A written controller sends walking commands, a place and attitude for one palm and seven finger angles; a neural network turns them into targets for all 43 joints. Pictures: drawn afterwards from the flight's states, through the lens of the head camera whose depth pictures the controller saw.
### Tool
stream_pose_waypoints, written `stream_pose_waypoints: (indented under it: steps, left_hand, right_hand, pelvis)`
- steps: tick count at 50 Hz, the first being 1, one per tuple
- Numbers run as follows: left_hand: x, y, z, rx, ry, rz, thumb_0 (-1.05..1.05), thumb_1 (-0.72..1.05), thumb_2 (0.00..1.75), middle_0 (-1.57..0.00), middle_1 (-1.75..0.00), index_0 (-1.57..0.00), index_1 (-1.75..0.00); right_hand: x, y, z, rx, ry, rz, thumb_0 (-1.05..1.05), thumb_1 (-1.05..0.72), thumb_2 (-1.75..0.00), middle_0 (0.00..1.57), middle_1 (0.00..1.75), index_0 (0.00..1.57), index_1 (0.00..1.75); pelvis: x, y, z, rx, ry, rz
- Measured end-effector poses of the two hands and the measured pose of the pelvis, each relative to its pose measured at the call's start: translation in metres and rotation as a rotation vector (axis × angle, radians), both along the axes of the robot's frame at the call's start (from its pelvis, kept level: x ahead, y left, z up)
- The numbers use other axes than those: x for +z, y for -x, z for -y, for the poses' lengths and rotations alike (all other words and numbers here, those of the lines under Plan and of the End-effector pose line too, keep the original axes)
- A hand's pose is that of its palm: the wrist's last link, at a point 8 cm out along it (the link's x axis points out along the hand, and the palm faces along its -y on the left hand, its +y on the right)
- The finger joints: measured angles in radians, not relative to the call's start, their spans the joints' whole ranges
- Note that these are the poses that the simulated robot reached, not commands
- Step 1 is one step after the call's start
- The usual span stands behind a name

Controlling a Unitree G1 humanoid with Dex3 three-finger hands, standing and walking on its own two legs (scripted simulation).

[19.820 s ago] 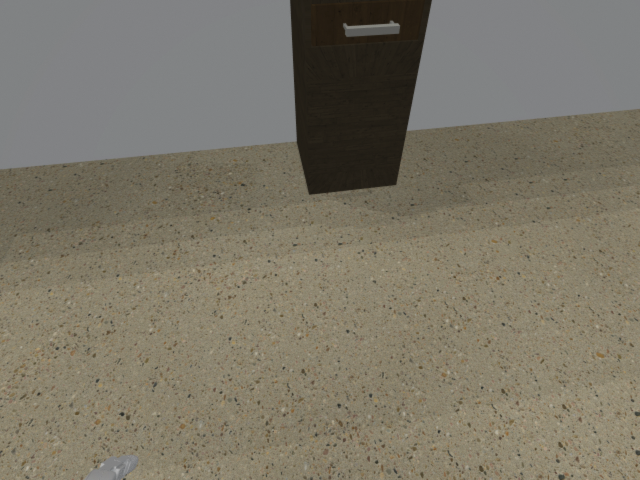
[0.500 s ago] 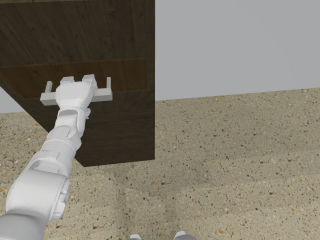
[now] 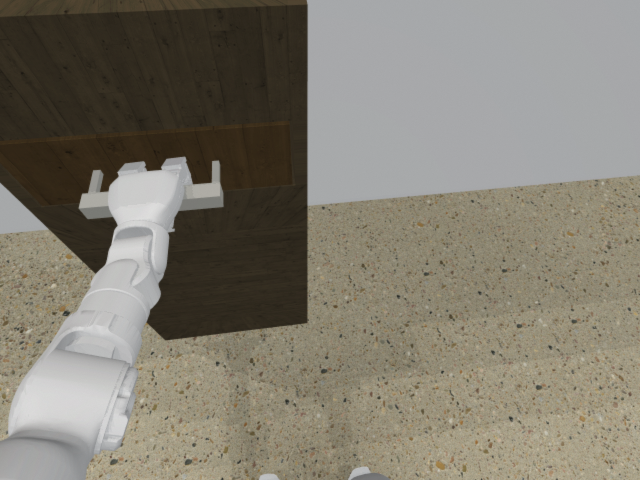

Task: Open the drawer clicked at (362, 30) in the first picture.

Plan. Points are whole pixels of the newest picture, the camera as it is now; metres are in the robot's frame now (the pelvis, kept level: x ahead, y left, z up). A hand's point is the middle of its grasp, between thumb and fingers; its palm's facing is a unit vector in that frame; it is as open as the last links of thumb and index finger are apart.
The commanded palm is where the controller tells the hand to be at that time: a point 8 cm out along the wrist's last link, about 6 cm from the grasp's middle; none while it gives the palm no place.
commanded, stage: pull the drawer open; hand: left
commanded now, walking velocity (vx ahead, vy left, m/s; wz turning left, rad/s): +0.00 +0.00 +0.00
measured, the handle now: (156, 186) +0.51 +0.21 +0.02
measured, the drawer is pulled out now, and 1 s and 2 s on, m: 0.00 0.05 0.14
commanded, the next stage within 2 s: none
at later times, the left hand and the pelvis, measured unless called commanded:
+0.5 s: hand (161, 230) +0.45 +0.20 +0.00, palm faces -0.06 -0.02 -1.00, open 5.5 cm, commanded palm +0.43 +0.20 +0.06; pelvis +0.00 +0.00 +0.00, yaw +1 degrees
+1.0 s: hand (160, 249) +0.42 +0.20 +0.00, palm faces -0.02 -0.07 -1.00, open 5.8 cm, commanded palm +0.40 +0.20 +0.06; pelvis +0.01 +0.00 +0.01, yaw +0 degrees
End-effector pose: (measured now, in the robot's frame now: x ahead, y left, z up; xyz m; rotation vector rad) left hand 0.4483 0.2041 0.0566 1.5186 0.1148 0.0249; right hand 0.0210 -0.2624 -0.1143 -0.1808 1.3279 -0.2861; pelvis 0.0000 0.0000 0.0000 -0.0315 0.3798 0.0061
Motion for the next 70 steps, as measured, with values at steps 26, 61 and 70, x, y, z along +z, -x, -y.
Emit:
stream_pose_waypoints:
  steps: [26, 61, 70]
  left_hand:
    - [-0.001, 0.015, 0.002, -0.002, -0.034, -0.004, -0.02, 0.69, 0.83, -0.41, -1.34, -0.42, -1.35]
    - [-0.002, 0.051, 0.004, -0.003, -0.043, 0.023, -0.02, 0.69, 0.85, -0.41, -1.34, -0.42, -1.35]
    - [-0.001, 0.051, 0.004, 0.006, -0.022, 0.004, -0.01, 0.69, 0.82, -0.41, -1.34, -0.42, -1.35]
  right_hand:
    - [-0.003, -0.03, 0.0, 0.052, -0.008, 0.071, 0.01, -0.91, -0.9, 0.2, 0.3, 0.21, 0.3]
    - [0.001, -0.093, -0.007, 0.125, -0.035, 0.186, 0.01, -0.91, -0.9, 0.2, 0.29, 0.21, 0.3]
    - [-0.003, -0.072, -0.009, 0.11, -0.051, 0.168, 0.01, -0.91, -0.9, 0.2, 0.3, 0.21, 0.3]
  pelvis:
    - [0.0, 0.005, 0.002, 0.024, -0.004, 0.018]
    - [0.004, -0.001, 0.002, 0.039, -0.009, 0.055]
    - [0.002, 0.006, 0.008, 0.033, -0.015, 0.059]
